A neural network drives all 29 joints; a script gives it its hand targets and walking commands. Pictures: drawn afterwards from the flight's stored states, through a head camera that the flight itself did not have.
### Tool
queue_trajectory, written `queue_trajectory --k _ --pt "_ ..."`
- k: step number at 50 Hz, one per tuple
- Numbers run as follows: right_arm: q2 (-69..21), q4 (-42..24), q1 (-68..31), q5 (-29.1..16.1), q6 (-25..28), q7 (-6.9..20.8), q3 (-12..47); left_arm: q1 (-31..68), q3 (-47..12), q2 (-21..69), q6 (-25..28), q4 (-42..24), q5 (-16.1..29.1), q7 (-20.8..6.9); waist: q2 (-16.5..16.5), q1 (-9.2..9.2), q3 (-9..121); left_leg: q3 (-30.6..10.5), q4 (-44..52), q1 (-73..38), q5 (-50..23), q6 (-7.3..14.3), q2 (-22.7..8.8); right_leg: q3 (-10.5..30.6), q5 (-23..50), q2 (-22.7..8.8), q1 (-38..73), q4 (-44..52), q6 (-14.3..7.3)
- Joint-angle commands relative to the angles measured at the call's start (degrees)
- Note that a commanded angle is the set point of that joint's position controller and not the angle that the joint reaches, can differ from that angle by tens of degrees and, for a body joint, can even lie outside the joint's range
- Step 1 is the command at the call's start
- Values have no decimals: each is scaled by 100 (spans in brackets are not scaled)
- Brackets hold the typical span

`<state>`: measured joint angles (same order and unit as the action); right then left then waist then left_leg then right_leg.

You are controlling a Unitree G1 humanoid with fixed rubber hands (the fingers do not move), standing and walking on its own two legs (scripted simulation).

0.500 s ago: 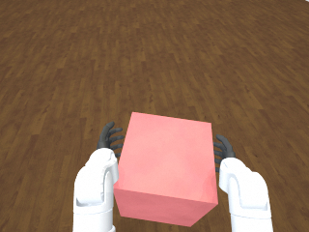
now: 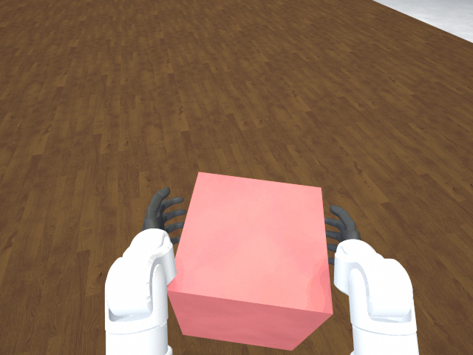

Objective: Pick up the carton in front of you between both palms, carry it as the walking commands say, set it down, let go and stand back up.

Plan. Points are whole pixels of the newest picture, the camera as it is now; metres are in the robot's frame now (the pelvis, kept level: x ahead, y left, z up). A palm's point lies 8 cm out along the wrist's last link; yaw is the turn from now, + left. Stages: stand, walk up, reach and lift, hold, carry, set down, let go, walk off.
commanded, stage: carry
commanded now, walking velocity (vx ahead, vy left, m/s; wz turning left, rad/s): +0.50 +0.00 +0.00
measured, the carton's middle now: (247, 265) +0.30 -0.01 +0.00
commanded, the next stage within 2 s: none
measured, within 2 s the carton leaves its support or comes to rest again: neither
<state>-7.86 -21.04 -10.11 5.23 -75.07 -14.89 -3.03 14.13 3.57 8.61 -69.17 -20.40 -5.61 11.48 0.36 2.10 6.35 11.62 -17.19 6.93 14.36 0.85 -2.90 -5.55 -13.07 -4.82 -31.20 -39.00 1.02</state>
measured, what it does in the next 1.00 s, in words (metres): walks ahead: right foot, then left foot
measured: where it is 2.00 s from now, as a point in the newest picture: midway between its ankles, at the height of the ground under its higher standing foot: (231, 213)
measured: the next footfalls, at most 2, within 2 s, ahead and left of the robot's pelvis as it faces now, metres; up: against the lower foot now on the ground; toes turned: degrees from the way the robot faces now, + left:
right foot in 0.12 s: +0.24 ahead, -0.13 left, +0.00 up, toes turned -9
left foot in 0.58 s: +0.55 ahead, +0.11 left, +0.00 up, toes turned +12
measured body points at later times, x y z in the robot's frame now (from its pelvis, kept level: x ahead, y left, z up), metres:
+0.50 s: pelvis +0.32 -0.02 -0.01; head +0.33 -0.03 +0.44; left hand +0.60 +0.13 +0.11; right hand +0.60 -0.16 +0.08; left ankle +0.46 +0.12 -0.72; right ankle +0.20 -0.13 -0.75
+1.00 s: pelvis +0.65 +0.00 -0.01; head +0.65 +0.00 +0.44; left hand +0.93 +0.15 +0.11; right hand +0.92 -0.15 +0.09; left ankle +0.51 +0.10 -0.75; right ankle +0.80 -0.12 -0.73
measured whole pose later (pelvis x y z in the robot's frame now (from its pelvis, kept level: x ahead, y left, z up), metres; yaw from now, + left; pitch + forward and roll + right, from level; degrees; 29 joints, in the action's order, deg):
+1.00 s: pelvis +0.65 +0.00 -0.01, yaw +1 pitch +3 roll +0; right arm -7.5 -27.4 -7.1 5.5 -73.8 -13.2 -1.0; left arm 8.3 1.0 7.7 -69.0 -28.6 -4.7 12.6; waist 0.7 0.3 5.5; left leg 10.6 -13.5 -3.0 19.4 -1.1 -2.4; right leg -10.0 -1.3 -4.9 -31.1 -30.1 0.2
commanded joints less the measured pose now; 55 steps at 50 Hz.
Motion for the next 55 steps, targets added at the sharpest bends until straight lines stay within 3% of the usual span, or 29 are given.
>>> queue_trajectory --k 1,5,6,7,8,10,12,13,15,18,20,25,27,28,29,30,32,34,39,41,43,46,49,50,51,52,53,54,55 --pt "-5139 -1170 -2781 -2268 432 1564 3260 933 -3028 5828 -197 346 1740 -1094 -1110 -139 606 -535 539 -755 -1478 509 -1104 -661 536 251 364 1007 -40" --pt "-4973 -714 -2385 -1989 344 1512 3100 778 -3029 5601 -250 366 1714 -1110 -739 -315 1470 145 -1817 -71 -2829 -37 -738 -513 466 106 2939 1514 -375" --pt "-4871 -942 -2483 -2010 332 1521 3086 717 -3035 5369 -254 250 1604 -1122 630 -359 1794 192 -3487 1398 -1557 -319 -279 1620 679 -1134 4139 1751 -912" --pt "-4863 -882 -2436 -1888 272 1499 3135 739 -3051 5465 -273 428 1826 -1172 1731 -385 1632 -266 -4388 3177 1283 -300 262 3065 1402 -1803 5049 2087 -1478" --pt "-5123 -879 -2710 -2066 295 1553 3366 1004 -3047 5633 -203 353 1933 -1255 1540 -399 1472 -715 -5234 3747 1667 -180 182 3079 1964 -1920 5100 2258 -1683" --pt "-5687 -1155 -3090 -2158 477 1620 3446 1207 -3196 6265 -63 43 2032 -1345 194 -361 1741 -1238 -5041 3405 1044 26 -428 2016 2097 -1780 4373 2154 -1232" --pt "-5871 -795 -2908 -2076 575 1606 3380 1571 -3239 6493 47 -291 2133 -1370 459 -324 1433 -1047 -4377 3004 258 -36 -506 1201 1533 -1343 3721 2521 -722" --pt "-6178 -1029 -2893 -2232 665 1616 3611 1530 -3218 6378 90 -362 2164 -1382 1238 -279 1244 -971 -4141 2997 93 -30 -517 1108 1342 -1271 3352 2724 -694" --pt "-5880 -1690 -3036 -2117 793 1504 3543 1363 -3426 6635 122 -256 2393 -1417 708 -305 1318 -799 -3410 3082 141 -60 -466 1174 936 -1588 3754 2973 -1000" --pt "-5762 -1495 -2546 -1964 748 1364 3333 1244 -3351 6185 49 -595 2387 -1375 456 -322 1138 -489 -2493 2783 -563 -140 -353 380 1665 -1112 3484 2931 -927" --pt "-5597 -1249 -2335 -1916 614 1370 3342 1083 -3175 5812 -46 -474 2125 -1337 997 -307 799 -209 -1927 2635 -871 -104 -213 -133 1788 -801 3530 2864 -694" --pt "-5124 -1248 -2441 -2112 379 1500 3405 916 -3247 5495 -191 -452 1966 -1236 791 -325 493 17 -1226 2218 -1103 -3 -131 -222 2268 -1057 3608 2593 -703" --pt "-4972 -793 -2140 -2152 297 1491 3197 818 -3149 5204 -319 -258 1870 -1182 678 -152 920 447 -877 475 -658 240 295 -771 3660 -622 3140 774 -350" --pt "-4851 -773 -2002 -2109 265 1506 3172 844 -3234 5289 -344 -329 1950 -1177 -38 -30 1547 -453 -642 -838 -419 509 -264 -703 2907 -417 2207 -489 -223" --pt "-4841 -1105 -2266 -2045 337 1516 3343 1040 -3189 5355 -335 -483 1912 -1182 -1321 -98 1939 -3077 -325 -1916 -331 957 -1684 -573 569 242 709 -1966 49" --pt "-4996 -1107 -2388 -2120 375 1531 3271 1044 -3485 5434 -334 -391 1909 -1230 -1777 -163 1793 -4228 211 -2427 -1192 1122 -2169 167 -1155 551 -522 -2998 22" --pt "-5520 -1229 -2617 -2215 489 1635 3444 1501 -3569 6002 -185 -561 2185 -1323 -845 -103 1791 -3355 8 -2023 -1797 1128 -1996 591 -997 188 -977 -3781 -185" --pt "-5683 -1289 -2749 -2166 611 1698 3450 1153 -3543 6258 -83 -150 2025 -1338 -164 -182 1534 -2360 356 -1125 -1244 688 -1810 717 -464 -314 -444 -2904 -253" --pt "-5631 -1572 -2658 -2358 754 1779 3367 1053 -3581 6561 150 -379 2030 -1214 -1059 -125 1320 -1235 584 -1207 -1554 642 -1375 111 63 -72 -314 -985 28" --pt "-5525 -1428 -2396 -2317 709 1786 3250 825 -3490 6322 152 -291 1925 -1109 -749 -122 1050 -962 641 -1335 -2409 522 -1305 -18 551 -34 -543 -813 31" --pt "-5428 -1517 -2324 -2226 680 1782 3309 946 -3587 6141 126 -715 1904 -1132 -990 -203 718 -255 897 -604 -1494 549 -979 -263 1171 -50 -98 119 10" --pt "-5097 -1587 -2344 -2145 550 1674 3437 926 -3615 5695 -38 -627 1918 -1157 -636 -59 510 -258 669 -1098 -2267 471 -1034 -584 1380 178 -81 860 -62" --pt "-4638 -1534 -2374 -1960 376 1528 3353 767 -3389 5251 -315 -479 1989 -1243 -955 -178 473 -332 255 -736 -2206 370 -1346 -498 1341 -8 888 1109 -172" --pt "-4552 -1303 -2169 -1902 276 1514 3263 758 -3297 5287 -379 -300 2018 -1177 -732 -216 565 62 -420 -862 -2775 224 -921 -804 1072 164 1265 1441 -178" --pt "-4462 -1243 -2140 -1995 253 1457 3328 519 -3250 5088 -397 -190 1949 -1153 -591 -328 1135 82 -1607 -463 -2913 1 -767 -560 501 236 2468 1570 -232" --pt "-4368 -1283 -2152 -1918 190 1458 3175 561 -3136 4891 -436 -113 1873 -1120 637 -349 1455 165 -3087 865 -1425 -181 -329 923 384 -756 3563 1674 -515" --pt "-4588 -1202 -2279 -2018 149 1480 3277 765 -3054 5004 -393 34 1908 -1137 2178 -315 1751 -202 -4470 2598 844 -254 415 3062 469 -1772 4793 2321 -1393" --pt "-4583 -1241 -2406 -2107 183 1504 3308 812 -3157 5207 -359 -56 1980 -1168 1823 -339 1417 -743 -5389 3555 1460 -125 247 3406 988 -2020 4712 2525 -1664" --pt "-4922 -1344 -2552 -2193 265 1529 3576 835 -3253 5570 -305 -23 2100 -1255 1047 -335 1537 -1041 -5651 3617 1242 -8 -164 2565 1535 -1867 4565 2306 -1411"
